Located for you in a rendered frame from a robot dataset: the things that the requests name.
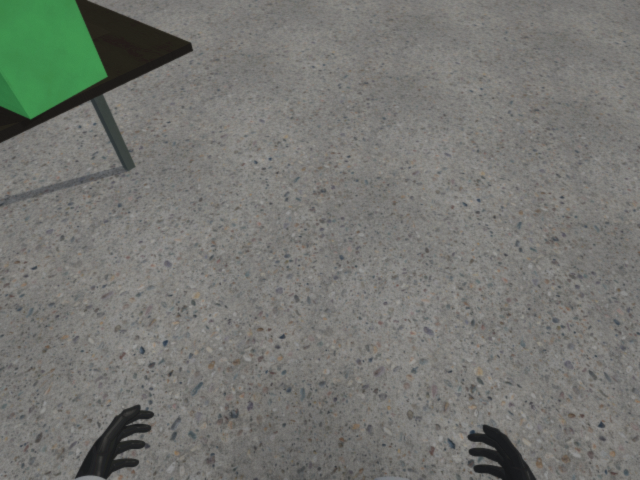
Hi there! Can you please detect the left robot hand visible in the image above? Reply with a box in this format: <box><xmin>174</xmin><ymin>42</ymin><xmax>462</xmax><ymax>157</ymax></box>
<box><xmin>75</xmin><ymin>404</ymin><xmax>154</xmax><ymax>479</ymax></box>

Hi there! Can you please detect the table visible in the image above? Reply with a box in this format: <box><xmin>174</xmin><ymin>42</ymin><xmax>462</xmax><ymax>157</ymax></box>
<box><xmin>0</xmin><ymin>0</ymin><xmax>193</xmax><ymax>171</ymax></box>

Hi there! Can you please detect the right robot hand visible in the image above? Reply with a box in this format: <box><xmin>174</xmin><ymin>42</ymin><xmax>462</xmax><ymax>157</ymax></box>
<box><xmin>467</xmin><ymin>424</ymin><xmax>536</xmax><ymax>480</ymax></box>

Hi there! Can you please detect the carton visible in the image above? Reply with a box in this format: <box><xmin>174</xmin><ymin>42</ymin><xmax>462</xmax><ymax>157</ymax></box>
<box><xmin>0</xmin><ymin>0</ymin><xmax>108</xmax><ymax>119</ymax></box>

